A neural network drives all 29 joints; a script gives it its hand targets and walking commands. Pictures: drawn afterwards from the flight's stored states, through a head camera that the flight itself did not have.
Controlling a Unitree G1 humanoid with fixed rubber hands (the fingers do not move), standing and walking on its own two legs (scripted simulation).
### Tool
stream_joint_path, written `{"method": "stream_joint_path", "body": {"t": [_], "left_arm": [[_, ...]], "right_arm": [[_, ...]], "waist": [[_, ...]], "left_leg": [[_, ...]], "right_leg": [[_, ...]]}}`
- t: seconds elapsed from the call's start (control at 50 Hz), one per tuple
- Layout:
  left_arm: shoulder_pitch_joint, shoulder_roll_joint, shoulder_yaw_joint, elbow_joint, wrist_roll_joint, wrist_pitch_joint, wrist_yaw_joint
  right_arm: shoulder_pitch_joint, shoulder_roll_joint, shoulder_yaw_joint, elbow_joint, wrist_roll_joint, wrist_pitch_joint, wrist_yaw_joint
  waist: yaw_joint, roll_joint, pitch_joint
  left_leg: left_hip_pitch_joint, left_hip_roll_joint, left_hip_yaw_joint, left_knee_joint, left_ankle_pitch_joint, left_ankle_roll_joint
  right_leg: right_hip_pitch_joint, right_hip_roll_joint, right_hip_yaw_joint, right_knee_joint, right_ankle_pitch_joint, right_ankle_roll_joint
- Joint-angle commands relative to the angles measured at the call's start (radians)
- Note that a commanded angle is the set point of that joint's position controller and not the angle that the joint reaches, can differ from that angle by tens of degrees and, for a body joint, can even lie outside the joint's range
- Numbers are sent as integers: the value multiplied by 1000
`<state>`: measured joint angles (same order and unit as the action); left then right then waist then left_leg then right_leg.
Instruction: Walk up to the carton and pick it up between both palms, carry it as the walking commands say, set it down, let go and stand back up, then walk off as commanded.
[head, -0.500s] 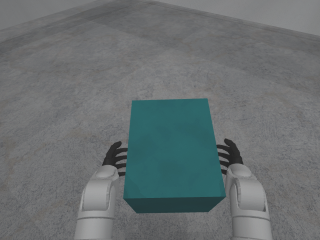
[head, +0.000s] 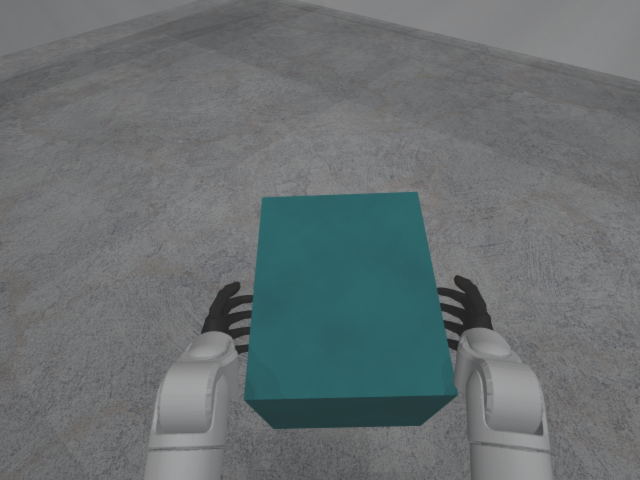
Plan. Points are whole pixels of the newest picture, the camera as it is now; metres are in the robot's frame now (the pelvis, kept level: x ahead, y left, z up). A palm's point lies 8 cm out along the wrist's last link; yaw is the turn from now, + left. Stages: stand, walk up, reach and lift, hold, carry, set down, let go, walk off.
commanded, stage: carry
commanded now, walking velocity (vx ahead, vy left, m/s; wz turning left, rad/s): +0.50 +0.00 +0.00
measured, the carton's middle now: (343, 314) +0.36 -0.01 -0.01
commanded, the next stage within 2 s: none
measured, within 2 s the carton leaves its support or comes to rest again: neither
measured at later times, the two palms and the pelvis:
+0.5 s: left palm (234, 210) +0.47 +0.16 +0.09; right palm (432, 203) +0.49 -0.14 +0.09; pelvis +0.19 +0.00 +0.01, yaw +1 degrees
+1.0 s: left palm (246, 156) +0.67 +0.17 +0.05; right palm (400, 153) +0.68 -0.12 +0.05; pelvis +0.38 +0.02 +0.01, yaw +1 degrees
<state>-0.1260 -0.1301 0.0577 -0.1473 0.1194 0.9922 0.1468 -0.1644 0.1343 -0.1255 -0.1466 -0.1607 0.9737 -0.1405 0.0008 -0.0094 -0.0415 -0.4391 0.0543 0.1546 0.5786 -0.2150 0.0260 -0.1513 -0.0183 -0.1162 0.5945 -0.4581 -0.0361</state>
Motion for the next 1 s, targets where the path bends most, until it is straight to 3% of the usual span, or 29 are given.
{"method": "stream_joint_path", "body": {"t": [0.0, 0.08, 0.1, 0.12, 0.14, 0.16, 0.2, 0.28, 0.34, 0.42, 0.46, 0.5, 0.52, 0.6, 0.66, 0.68, 0.7, 0.72, 0.74, 0.76, 0.78, 0.82, 0.84, 0.86, 0.88, 0.9, 0.92, 0.94, 0.98], "left_arm": [[-602, -860, -588, -126, -340, 27, -310], [-602, -881, -616, -156, -357, 59, -304], [-541, -858, -525, 35, -270, 47, -302], [-567, -860, -540, -32, -284, 45, -301], [-609, -913, -624, -185, -362, 70, -296], [-616, -943, -679, -265, -414, 103, -303], [-548, -911, -501, 37, -270, 51, -320], [-610, -995, -580, -125, -345, 10, -315], [-646, -1020, -654, -301, -412, 50, -292], [-593, -947, -580, -174, -360, 86, -291], [-562, -953, -594, -167, -376, 105, -306], [-530, -893, -532, -54, -331, 112, -310], [-561, -914, -559, -103, -365, 123, -320], [-583, -977, -583, -98, -387, 125, -319], [-630, -978, -580, -125, -389, 81, -317], [-593, -951, -514, -24, -327, 57, -318], [-660, -1009, -638, -238, -427, 64, -319], [-649, -970, -569, -136, -361, 44, -323], [-661, -1012, -647, -282, -425, 62, -316], [-611, -964, -536, -80, -335, 38, -316], [-660, -1004, -673, -328, -450, 61, -314], [-608, -978, -603, -159, -374, 78, -314], [-560, -954, -601, -155, -367, 100, -307], [-537, -922, -540, 9, -309, 78, -313], [-554, -987, -673, -185, -403, 97, -315], [-538, -944, -549, -12, -302, 65, -315], [-634, -990, -672, -249, -400, 63, -317], [-568, -951, -570, -115, -330, 34, -317], [-583, -974, -586, -175, -349, 16, -318]], "right_arm": [[-527, 877, 649, -70, 380, 63, 325], [-481, 878, 656, -67, 394, 92, 340], [-438, 832, 546, 113, 318, 75, 336], [-429, 827, 562, 73, 333, 71, 339], [-429, 879, 641, -56, 413, 91, 337], [-407, 946, 685, -107, 446, 110, 333], [-436, 882, 539, 58, 313, 58, 324], [-599, 977, 662, -150, 411, 30, 315], [-597, 1003, 713, -276, 481, 77, 314], [-415, 932, 601, -71, 372, 118, 310], [-476, 929, 643, -130, 387, 130, 315], [-451, 903, 605, -43, 360, 142, 327], [-502, 912, 645, -113, 392, 158, 328], [-540, 963, 668, -114, 422, 150, 324], [-572, 998, 647, -94, 420, 109, 311], [-503, 976, 578, 31, 352, 83, 309], [-521, 1016, 681, -157, 428, 94, 306], [-506, 990, 603, -48, 365, 72, 305], [-550, 1030, 698, -210, 447, 88, 303], [-513, 959, 591, -49, 360, 58, 304], [-554, 998, 730, -291, 477, 81, 302], [-504, 949, 639, -133, 421, 107, 318], [-454, 951, 636, -89, 409, 118, 318], [-372, 897, 538, 87, 315, 97, 316], [-375, 939, 649, -108, 394, 104, 318], [-314, 921, 524, 114, 291, 81, 327], [-408, 995, 648, -94, 388, 85, 329], [-447, 962, 597, -18, 351, 64, 329], [-555, 978, 664, -156, 396, 38, 325]], "waist": [[20, -153, -102], [-5, -52, -187], [-22, -18, -305], [-30, 129, -378], [-27, 284, -398], [-23, 330, -375], [-20, 56, -329], [-20, 58, -351], [-9, 192, -383], [-4, 136, -371], [14, 41, -424], [22, -218, -360], [23, -226, -329], [20, -134, -298], [21, -209, -322], [14, -198, -361], [9, -165, -382], [3, -114, -397], [-6, -106, -409], [-14, -44, -430], [-18, 6, -449], [-7, 162, -458], [-1, 239, -477], [-3, 205, -435], [6, 286, -484], [6, 233, -502], [8, 175, -546], [4, 46, -566], [4, -15, -526]], "left_leg": [[-28, 0, -26, 139, -103, -33], [131, -33, 24, -189, 13, -17], [358, 7, -29, -215, 37, 10], [593, 195, -302, -177, 270, 115], [823, 341, -525, -186, 461, 220], [853, 362, -552, -232, 508, 274], [614, 331, -465, -328, 324, 209], [562, 253, -259, -359, 184, 113], [517, 207, -139, -370, 108, 81], [408, 118, -40, -208, 208, 42], [199, 69, -5, 34, 162, 2], [-228, -51, -18, 365, -363, -32], [-302, -11, -91, 401, -402, -23], [-184, -2, -56, 156, -263, -35], [-36, -56, 15, -50, -54, -32], [53, -72, 52, -124, 59, -27], [159, -69, 67, -173, 167, -16], [257, -64, 75, -179, 239, 2], [348, -31, 57, -200, 294, 22], [477, 39, -4, -153, 422, 52], [574, 155, -111, -101, 687, 84], [608, 327, -305, -129, 813, 127], [585, 346, -297, -151, 678, 179], [571, 302, -270, -149, 794, 155], [581, 264, -224, -114, 771, 130], [527, 218, -180, -98, 806, 94], [488, 182, -130, -53, 844, 64], [448, 180, -118, -66, 799, 51], [481, 172, -91, -43, 813, 63]], "right_leg": [[-128, -321, 343, -498, -354, -137], [54, -180, 67, -203, 302, -53], [13, -122, -26, -9, 424, 1], [-192, -57, -79, 279, 400, 69], [-495, 18, -53, 468, 28, 82], [-600, -3, 52, 392, -173, 66], [-518, -50, 65, 294, -134, 55], [-369, -15, -2, 37, 84, 49], [-222, -16, -37, -104, 248, 48], [2, -11, -88, -208, 337, 36], [266, -127, 91, -197, 344, -26], [487, -364, 440, -237, 693, -170], [464, -428, 458, -239, 745, -216], [330, -286, 155, -213, 1026, -96], [322, -221, 23, -174, 1104, -44], [289, -200, -26, -168, 1046, -30], [240, -177, -48, -141, 969, -15], [158, -174, -61, -115, 854, -7], [98, -145, -81, -63, 700, 15], [-35, -125, -64, -20, 580, 29], [-141, -89, -69, 63, 424, 58], [-243, -24, 9, 148, -102, 62], [-224, -42, 47, 75, -172, 49], [-198, -25, 36, 15, -131, 58], [-149, -44, 53, -113, 26, 71], [-46, -45, 31, -154, 166, 73], [36, -89, 59, -102, 392, 69], [73, -93, 48, -31, 473, 59], [12, -81, 11, -74, 465, 69]]}}
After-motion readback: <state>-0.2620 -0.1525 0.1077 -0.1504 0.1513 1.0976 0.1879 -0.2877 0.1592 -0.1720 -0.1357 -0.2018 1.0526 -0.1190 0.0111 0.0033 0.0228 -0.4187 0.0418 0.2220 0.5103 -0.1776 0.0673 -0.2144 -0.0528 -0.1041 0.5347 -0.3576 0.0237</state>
